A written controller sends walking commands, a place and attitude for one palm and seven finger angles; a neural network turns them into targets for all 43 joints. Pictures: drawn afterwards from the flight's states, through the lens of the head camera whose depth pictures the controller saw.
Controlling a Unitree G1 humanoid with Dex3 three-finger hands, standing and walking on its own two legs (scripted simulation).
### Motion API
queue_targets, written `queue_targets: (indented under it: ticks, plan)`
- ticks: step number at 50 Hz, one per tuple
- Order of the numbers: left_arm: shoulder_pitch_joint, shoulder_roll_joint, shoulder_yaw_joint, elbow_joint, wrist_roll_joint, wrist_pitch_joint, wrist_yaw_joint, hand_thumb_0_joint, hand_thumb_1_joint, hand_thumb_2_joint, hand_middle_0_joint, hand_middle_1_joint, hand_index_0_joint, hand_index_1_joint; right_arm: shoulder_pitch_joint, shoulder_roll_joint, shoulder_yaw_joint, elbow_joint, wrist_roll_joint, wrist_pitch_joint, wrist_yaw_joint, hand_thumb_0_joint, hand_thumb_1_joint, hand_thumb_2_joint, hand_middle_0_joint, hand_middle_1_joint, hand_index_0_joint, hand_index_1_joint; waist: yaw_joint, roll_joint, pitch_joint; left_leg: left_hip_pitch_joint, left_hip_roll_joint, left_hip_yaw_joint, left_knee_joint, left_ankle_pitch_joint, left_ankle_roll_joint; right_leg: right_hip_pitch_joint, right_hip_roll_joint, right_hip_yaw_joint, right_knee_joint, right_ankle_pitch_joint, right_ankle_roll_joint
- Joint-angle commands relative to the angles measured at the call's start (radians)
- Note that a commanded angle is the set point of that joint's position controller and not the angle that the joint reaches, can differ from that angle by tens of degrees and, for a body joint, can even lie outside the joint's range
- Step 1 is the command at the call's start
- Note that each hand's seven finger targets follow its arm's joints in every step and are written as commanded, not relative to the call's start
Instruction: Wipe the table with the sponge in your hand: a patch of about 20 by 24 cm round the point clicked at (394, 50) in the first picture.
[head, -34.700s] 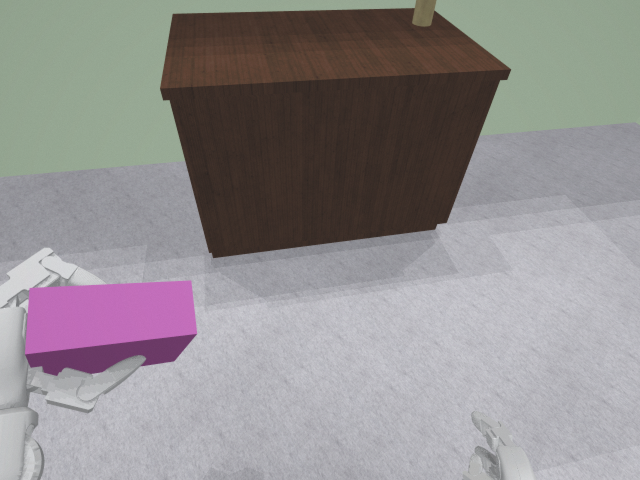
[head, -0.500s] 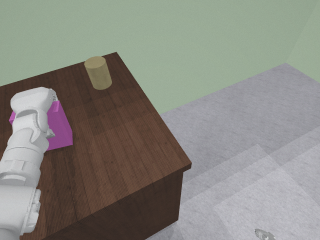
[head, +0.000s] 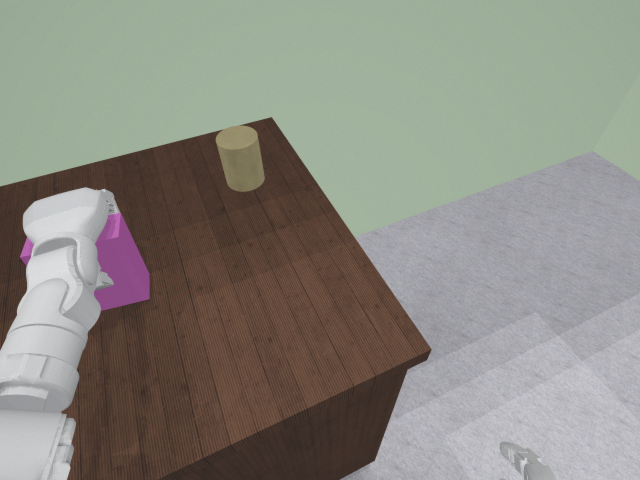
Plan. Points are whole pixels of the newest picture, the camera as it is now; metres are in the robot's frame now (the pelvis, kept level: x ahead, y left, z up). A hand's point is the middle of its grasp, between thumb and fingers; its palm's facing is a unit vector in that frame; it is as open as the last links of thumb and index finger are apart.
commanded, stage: slide back across to the first lane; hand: left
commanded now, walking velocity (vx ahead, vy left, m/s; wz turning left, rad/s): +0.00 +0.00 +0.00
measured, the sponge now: (99, 277) +0.36 +0.34 +0.04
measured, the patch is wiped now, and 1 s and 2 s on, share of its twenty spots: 1.00 1.00 1.00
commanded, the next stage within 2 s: wipe back along the first lane in 0.16 s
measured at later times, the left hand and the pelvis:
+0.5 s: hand (71, 264) +0.35 +0.35 +0.09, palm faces +0.02 -0.05 -1.00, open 9.6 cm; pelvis +0.02 +0.02 +0.00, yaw +2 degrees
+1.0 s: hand (75, 294) +0.30 +0.32 +0.09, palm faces +0.02 -0.06 -1.00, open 9.6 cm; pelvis +0.01 +0.00 +0.00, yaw +1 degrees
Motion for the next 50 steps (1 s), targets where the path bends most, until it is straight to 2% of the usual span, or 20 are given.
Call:
queue_targets:
  ticks: [1, 5, 8, 12, 17, 18, 21, 23, 25, 28, 31, 34, 35, 38, 40, 44, 47, 48, 49, 50]
  plan:
    - [-0.316, 0.272, 0.039, -0.178, 0.054, 0.011, -0.002, 0.0, 0.1, 1.3, -1.2, -1.6, -1.2, -1.6, -0.097, -0.136, -0.041, -0.139, -0.005, -0.043, -0.004, 0.0, -0.9, -0.9, 0.2, 0.3, 0.2, 0.3, 0.011, 0.006, -0.215, 0.116, 0.038, -0.037, -0.055, 0.294, -0.008, 0.111, -0.019, -0.011, -0.029, 0.19, -0.057]
    - [-0.281, 0.264, 0.055, -0.246, 0.072, 0.006, -0.005, 0.0, 0.1, 1.3, -1.2, -1.6, -1.2, -1.6, -0.106, -0.13, -0.041, -0.15, -0.015, -0.041, 0.004, 0.0, -0.9, -0.9, 0.2, 0.3, 0.2, 0.3, 0.03, 0.062, -0.254, 0.171, 0.049, -0.066, -0.042, 0.46, -0.04, 0.104, -0.014, -0.023, -0.015, 0.24, -0.072]
    - [-0.188, 0.272, 0.09, -0.269, 0.063, 0.011, 0.005, 0.0, 0.1, 1.3, -1.2, -1.6, -1.2, -1.6, -0.103, -0.13, -0.044, -0.15, -0.024, -0.036, 0.013, 0.0, -0.9, -0.9, 0.2, 0.3, 0.2, 0.3, 0.043, 0.013, -0.276, 0.184, 0.055, -0.069, -0.025, 0.547, -0.055, 0.135, -0.014, -0.022, -0.008, 0.294, -0.065]
    - [-0.139, 0.293, 0.127, -0.314, 0.046, 0.031, 0.016, 0.0, 0.1, 1.3, -1.2, -1.6, -1.2, -1.6, -0.12, -0.131, -0.04, -0.15, -0.03, -0.033, 0.02, 0.0, -0.9, -0.9, 0.2, 0.3, 0.2, 0.3, 0.058, 0.007, -0.288, 0.188, 0.059, -0.069, -0.024, 0.629, -0.067, 0.169, -0.018, -0.021, -0.003, 0.349, -0.061]
    - [-0.055, 0.183, 0.047, -0.386, 0.032, 0.076, 0.0, 0.0, 0.1, 1.3, -1.2, -1.6, -1.2, -1.6, -0.146, -0.124, -0.038, -0.164, -0.029, -0.038, 0.036, 0.0, -0.9, -0.9, 0.2, 0.3, 0.2, 0.3, 0.051, 0.013, -0.275, 0.219, 0.07, -0.086, -0.02, 0.671, -0.073, 0.151, -0.018, -0.029, -0.01, 0.331, -0.056]
    - [-0.019, 0.19, 0.057, -0.401, 0.03, 0.082, -0.004, 0.0, 0.1, 1.3, -1.2, -1.6, -1.2, -1.6, -0.148, -0.126, -0.038, -0.165, -0.028, -0.039, 0.039, 0.0, -0.9, -0.9, 0.2, 0.3, 0.2, 0.3, 0.054, 0.008, -0.273, 0.222, 0.071, -0.091, -0.018, 0.687, -0.076, 0.154, -0.017, -0.028, -0.01, 0.333, -0.057]
    - [0.006, 0.116, -0.009, -0.45, 0.024, 0.099, -0.022, 0.0, 0.1, 1.3, -1.2, -1.6, -1.2, -1.6, -0.161, -0.121, -0.036, -0.173, -0.028, -0.042, 0.043, 0.0, -0.9, -0.9, 0.2, 0.3, 0.2, 0.3, 0.04, 0.004, -0.249, 0.232, 0.076, -0.105, -0.017, 0.648, -0.069, 0.13, -0.016, -0.032, -0.014, 0.29, -0.055]
    - [0.001, 0.119, -0.01, -0.459, 0.022, 0.108, -0.027, 0.0, 0.1, 1.3, -1.2, -1.6, -1.2, -1.6, -0.164, -0.125, -0.035, -0.169, -0.027, -0.041, 0.041, 0.0, -0.9, -0.9, 0.2, 0.3, 0.2, 0.3, 0.035, -0.018, -0.24, 0.214, 0.067, -0.093, -0.021, 0.587, -0.064, 0.134, -0.013, -0.03, -0.019, 0.282, -0.057]
    - [0.027, 0.134, 0.011, -0.477, 0.013, 0.114, -0.03, 0.0, 0.1, 1.3, -1.2, -1.6, -1.2, -1.6, -0.18, -0.124, -0.029, -0.176, -0.027, -0.042, 0.039, 0.0, -0.9, -0.9, 0.2, 0.3, 0.2, 0.3, 0.046, -0.008, -0.235, 0.2, 0.066, -0.096, -0.033, 0.562, -0.062, 0.153, -0.013, -0.026, -0.019, 0.274, -0.062]
    - [0.067, 0.086, -0.029, -0.484, 0.013, 0.117, -0.035, 0.0, 0.1, 1.3, -1.2, -1.6, -1.2, -1.6, -0.182, -0.118, -0.026, -0.178, -0.027, -0.044, 0.04, 0.0, -0.9, -0.9, 0.2, 0.3, 0.2, 0.3, 0.044, -0.016, -0.21, 0.188, 0.063, -0.092, -0.037, 0.511, -0.06, 0.145, -0.013, -0.036, -0.019, 0.246, -0.06]
    - [0.115, 0.097, -0.008, -0.488, 0.009, 0.117, -0.036, 0.0, 0.1, 1.3, -1.2, -1.6, -1.2, -1.6, -0.188, -0.117, -0.021, -0.181, -0.027, -0.047, 0.04, 0.0, -0.9, -0.9, 0.2, 0.3, 0.2, 0.3, 0.049, -0.04, -0.188, 0.165, 0.061, -0.089, -0.041, 0.478, -0.054, 0.162, -0.013, -0.033, -0.015, 0.25, -0.063]
    - [0.169, 0.066, -0.028, -0.515, 0.004, 0.114, -0.037, 0.0, 0.1, 1.3, -1.2, -1.6, -1.2, -1.6, -0.202, -0.112, -0.019, -0.19, -0.028, -0.049, 0.043, 0.0, -0.9, -0.9, 0.2, 0.3, 0.2, 0.3, 0.053, -0.036, -0.171, 0.147, 0.054, -0.081, -0.044, 0.442, -0.051, 0.168, -0.014, -0.026, -0.016, 0.253, -0.062]
    - [0.196, 0.096, 0.014, -0.552, -0.002, 0.11, -0.034, 0.0, 0.1, 1.3, -1.2, -1.6, -1.2, -1.6, -0.213, -0.113, -0.021, -0.194, -0.027, -0.052, 0.045, 0.0, -0.9, -0.9, 0.2, 0.3, 0.2, 0.3, 0.065, -0.009, -0.187, 0.154, 0.059, -0.089, -0.047, 0.465, -0.053, 0.185, -0.014, -0.02, -0.012, 0.254, -0.067]
    - [0.214, 0.061, -0.023, -0.527, -0.001, 0.123, -0.032, 0.0, 0.1, 1.3, -1.2, -1.6, -1.2, -1.6, -0.213, -0.112, -0.015, -0.191, -0.027, -0.051, 0.045, 0.0, -0.9, -0.9, 0.2, 0.3, 0.2, 0.3, 0.052, -0.036, -0.129, 0.119, 0.049, -0.073, -0.049, 0.384, -0.046, 0.163, -0.012, -0.022, -0.018, 0.234, -0.063]
    - [0.215, 0.093, 0.012, -0.552, -0.009, 0.135, -0.03, 0.0, 0.1, 1.3, -1.2, -1.6, -1.2, -1.6, -0.234, -0.116, -0.014, -0.198, -0.027, -0.047, 0.041, 0.0, -0.9, -0.9, 0.2, 0.3, 0.2, 0.3, 0.062, -0.039, -0.119, 0.103, 0.046, -0.069, -0.062, 0.329, -0.033, 0.175, -0.012, -0.008, -0.024, 0.217, -0.068]
    - [0.196, 0.099, -0.003, -0.535, -0.008, 0.154, -0.034, 0.0, 0.1, 1.3, -1.2, -1.6, -1.2, -1.6, -0.235, -0.114, -0.01, -0.191, -0.022, -0.043, 0.028, 0.0, -0.9, -0.9, 0.2, 0.3, 0.2, 0.3, 0.05, -0.059, -0.101, 0.091, 0.034, -0.052, -0.064, 0.266, -0.02, 0.175, -0.016, -0.005, -0.032, 0.189, -0.06]
    - [0.213, 0.13, 0.025, -0.532, -0.009, 0.15, -0.04, 0.0, 0.1, 1.3, -1.2, -1.6, -1.2, -1.6, -0.236, -0.114, -0.009, -0.188, -0.022, -0.047, 0.024, 0.0, -0.9, -0.9, 0.2, 0.3, 0.2, 0.3, 0.056, -0.051, -0.113, 0.092, 0.031, -0.05, -0.06, 0.256, -0.014, 0.189, -0.017, 0.003, -0.029, 0.189, -0.061]
    - [0.241, 0.109, 0.01, -0.544, -0.015, 0.147, -0.044, 0.0, 0.1, 1.3, -1.2, -1.6, -1.2, -1.6, -0.241, -0.11, -0.008, -0.199, -0.023, -0.049, 0.024, 0.0, -0.9, -0.9, 0.2, 0.3, 0.2, 0.3, 0.06, -0.04, -0.115, 0.091, 0.027, -0.047, -0.061, 0.253, -0.013, 0.201, -0.021, 0.003, -0.03, 0.196, -0.059]
    - [0.248, 0.12, 0.02, -0.543, -0.015, 0.142, -0.046, 0.0, 0.1, 1.3, -1.2, -1.6, -1.2, -1.6, -0.238, -0.112, -0.008, -0.194, -0.023, -0.051, 0.023, 0.0, -0.9, -0.9, 0.2, 0.3, 0.2, 0.3, 0.058, -0.062, -0.121, 0.09, 0.025, -0.047, -0.056, 0.252, -0.011, 0.204, -0.02, 0.011, -0.03, 0.207, -0.058]
    - [0.26, 0.12, 0.031, -0.57, -0.021, 0.137, -0.05, 0.0, 0.1, 1.3, -1.2, -1.6, -1.2, -1.6, -0.256, -0.111, -0.008, -0.203, -0.023, -0.054, 0.023, 0.0, -0.9, -0.9, 0.2, 0.3, 0.2, 0.3, 0.065, -0.037, -0.134, 0.094, 0.025, -0.052, -0.056, 0.264, -0.009, 0.212, -0.019, 0.026, -0.026, 0.222, -0.064]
